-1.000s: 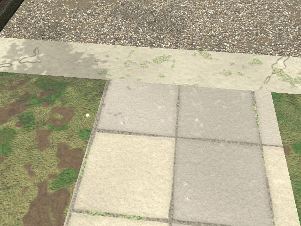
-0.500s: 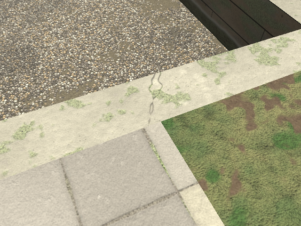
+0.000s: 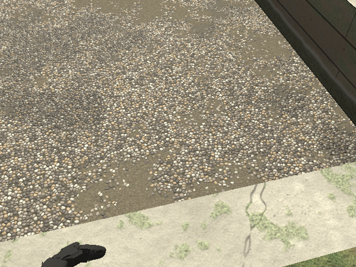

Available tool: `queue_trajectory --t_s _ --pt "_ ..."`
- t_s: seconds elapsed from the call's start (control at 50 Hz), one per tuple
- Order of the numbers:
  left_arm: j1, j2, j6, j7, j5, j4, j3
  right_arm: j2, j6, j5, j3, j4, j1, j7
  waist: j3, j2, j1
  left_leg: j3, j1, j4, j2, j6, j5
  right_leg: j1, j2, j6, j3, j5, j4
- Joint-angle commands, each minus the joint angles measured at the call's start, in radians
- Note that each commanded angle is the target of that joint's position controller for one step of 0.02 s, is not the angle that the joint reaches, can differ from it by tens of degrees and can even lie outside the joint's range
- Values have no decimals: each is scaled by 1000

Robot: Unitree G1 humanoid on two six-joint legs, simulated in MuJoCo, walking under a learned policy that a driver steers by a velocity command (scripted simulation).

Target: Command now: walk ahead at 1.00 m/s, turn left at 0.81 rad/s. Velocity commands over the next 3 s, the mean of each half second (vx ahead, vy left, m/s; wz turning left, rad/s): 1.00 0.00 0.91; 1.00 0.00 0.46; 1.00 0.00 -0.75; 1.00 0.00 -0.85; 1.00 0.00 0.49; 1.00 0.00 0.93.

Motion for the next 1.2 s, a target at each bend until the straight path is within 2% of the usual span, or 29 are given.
queue_trajectory --t_s 0.02,0.1,0.14,0.16,0.18,0.2,0.22,0.26,0.3,0.34,0.46,0.48,0.54,0.56,0.58,0.6,0.62,0.64,0.7,0.74,0.78,0.82,0.86,0.9,0.98,1.02,1.06,1.1,1.2 --pt "-102 66 -2 -7 -22 -93 8 -156 -31 18 -40 -96 -68 -11 107 39 25 -227 -326 -201 176 106 375 212 56 18 -124 261 -249" --pt "-134 70 -10 15 -39 -128 10 -173 -8 11 -50 -90 -10 -28 25 71 -24 -263 -126 -54 187 64 671 315 129 -5 -120 277 -399" --pt "3 149 -24 38 -41 -99 43 -228 -1 5 -60 -114 -55 -44 -80 64 54 -288 -45 185 191 27 876 484 170 -20 -94 148 -449" --pt "183 180 -36 47 -40 -61 63 -245 -3 14 -63 -135 -118 -43 -169 55 168 -290 -105 398 177 4 822 695 131 -37 -48 168 -478" --pt "423 252 -41 62 -29 -22 94 -201 -9 10 -56 -162 -156 -44 -326 13 273 -238 -233 718 155 -7 574 969 -19 -76 80 -99 -426" --pt "498 304 -32 73 -25 -10 109 -44 -27 12 -23 -198 -141 -45 -411 -200 233 -128 -467 1006 71 -22 -304 1172 -304 -93 405 -68 -462" --pt "365 322 -16 67 -36 -27 122 -74 -23 42 -13 -259 -57 -46 -480 -350 132 -76 -621 1136 79 -43 -223 1145 -399 -189 775 -30 -608" --pt "263 141 -9 62 -39 -37 88 -133 11 -14 -26 -240 -203 -44 -191 -68 147 1 -687 1147 181 -59 -81 861 -287 -176 459 -40 -609" --pt "314 112 -16 62 -41 25 86 -59 49 -27 -20 -273 -241 -19 -62 -26 109 4 -701 1135 215 -52 -58 686 -211 -137 195 351 -563" --pt "328 98 -32 51 -50 66 86 2 86 -24 -9 -318 -252 -17 -41 -94 58 1 -684 1068 232 -48 -9 585 -185 -99 55 562 -521" --pt "240 135 -45 36 -52 95 80 4 111 -20 13 -393 -393 -12 28 -77 -10 162 -497 652 214 -29 257 337 -141 -35 -278 647 -511" --pt "231 156 -34 33 -53 93 89 -9 109 4 9 -383 -393 -2 46 -84 -16 245 -373 576 176 -21 273 283 -118 -28 -325 703 -476" --pt "199 232 8 48 -56 66 110 -66 113 -2 -14 -356 -255 8 -41 -171 -92 223 -169 576 142 66 144 363 -176 -1 -314 1060 -260" --pt "139 261 29 46 -51 43 122 -114 110 3 -38 -312 -90 -7 -135 -142 -186 151 33 558 136 121 111 285 -164 13 -284 1007 6" --pt "61 240 58 29 -55 40 128 -161 101 33 -60 -279 -11 -20 -140 34 -263 24 174 486 180 226 285 95 4 47 -281 418 524" --pt "200 96 92 36 -21 11 97 -185 94 60 -40 -290 -231 -28 -62 302 -20 -113 30 488 218 229 1055 -39 163 68 -260 -308 727" --pt "329 70 86 57 -3 -15 85 -163 85 67 -33 -350 -358 -36 -236 289 62 -285 54 468 314 341 1075 -117 139 120 -119 -260 757" --pt "304 93 74 70 -9 -26 81 -112 84 48 -24 -377 -393 -51 -281 183 52 -381 -56 406 341 333 866 -96 120 129 -42 -234 685" --pt "297 72 83 95 -14 -17 72 20 70 2 37 -438 -629 -54 -177 26 160 -267 -522 421 279 216 754 139 103 105 -22 -350 316" --pt "349 54 126 95 -14 19 72 3 47 -16 53 -459 -691 -33 -322 54 157 -285 -431 467 322 182 1113 236 110 98 -56 -375 278" --pt "376 76 121 104 -44 26 75 -91 18 -10 28 -474 -760 -25 -449 24 181 -186 -402 452 345 132 1014 420 137 89 -178 -130 314" --pt "328 34 107 103 -40 -3 59 -32 22 -10 51 -479 -762 -24 -363 21 155 -78 -441 495 374 53 943 438 105 39 -138 -160 160" --pt "260 114 91 85 -84 -38 75 -25 48 -7 49 -476 -700 -38 -264 -75 144 179 -418 744 198 -109 646 422 90 -84 28 668 -118" --pt "141 125 88 80 -94 -84 69 4 73 -22 50 -499 -722 -38 -196 -19 104 153 -411 817 167 -169 498 278 -2 -208 265 855 -216" --pt "-66 125 73 94 -85 -137 76 64 69 -27 66 -526 -732 -28 -164 -135 21 1 -298 717 191 -153 -112 202 -32 -188 357 956 -323" --pt "12 126 96 85 -85 -119 93 48 63 -35 74 -503 -704 -25 -198 -2 44 30 -131 410 236 -155 339 289 87 -106 215 821 -281" --pt "135 63 113 77 -88 -84 99 44 75 -27 66 -475 -717 -20 -271 244 85 18 82 340 357 -142 947 182 237 -39 37 152 -112" --pt "181 38 129 83 -44 -65 115 7 96 -6 29 -419 -665 -33 -268 213 79 40 42 233 441 -200 971 112 263 -33 35 -200 189" --pt "289 58 171 58 -55 -23 134 29 96 7 32 -431 -768 -49 -141 233 196 217 -217 139 397 -320 839 194 233 -44 -24 -169 269"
